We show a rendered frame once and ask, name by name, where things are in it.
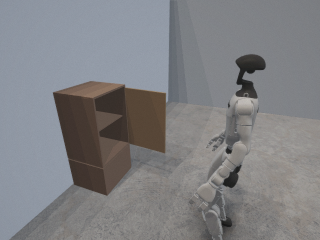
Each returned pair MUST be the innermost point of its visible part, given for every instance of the robot left upper arm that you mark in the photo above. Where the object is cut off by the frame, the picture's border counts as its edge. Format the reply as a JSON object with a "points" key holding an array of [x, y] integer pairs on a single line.
{"points": [[244, 112]]}

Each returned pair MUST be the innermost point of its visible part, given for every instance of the robot left forearm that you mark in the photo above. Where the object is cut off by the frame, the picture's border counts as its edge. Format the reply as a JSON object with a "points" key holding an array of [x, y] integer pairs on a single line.
{"points": [[232, 161]]}

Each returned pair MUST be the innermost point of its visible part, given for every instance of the robot right forearm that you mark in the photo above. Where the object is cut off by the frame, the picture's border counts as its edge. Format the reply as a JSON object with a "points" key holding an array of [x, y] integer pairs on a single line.
{"points": [[222, 134]]}

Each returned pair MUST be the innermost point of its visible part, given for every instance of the cupboard door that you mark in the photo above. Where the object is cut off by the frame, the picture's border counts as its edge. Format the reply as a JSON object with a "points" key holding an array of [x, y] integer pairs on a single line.
{"points": [[146, 118]]}

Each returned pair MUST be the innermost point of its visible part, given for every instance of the robot right shin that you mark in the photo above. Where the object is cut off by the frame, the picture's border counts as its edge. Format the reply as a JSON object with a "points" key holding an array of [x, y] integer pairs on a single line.
{"points": [[221, 204]]}

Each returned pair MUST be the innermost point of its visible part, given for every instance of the robot torso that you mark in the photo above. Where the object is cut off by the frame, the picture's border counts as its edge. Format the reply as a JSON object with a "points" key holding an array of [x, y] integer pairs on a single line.
{"points": [[231, 135]]}

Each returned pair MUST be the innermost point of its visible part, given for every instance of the right robot hand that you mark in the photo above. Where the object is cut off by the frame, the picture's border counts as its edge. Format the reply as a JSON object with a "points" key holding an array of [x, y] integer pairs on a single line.
{"points": [[218, 141]]}

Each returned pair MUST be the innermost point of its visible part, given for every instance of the left robot hand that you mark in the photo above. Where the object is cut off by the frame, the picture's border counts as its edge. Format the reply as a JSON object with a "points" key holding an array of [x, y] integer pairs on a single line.
{"points": [[205, 192]]}

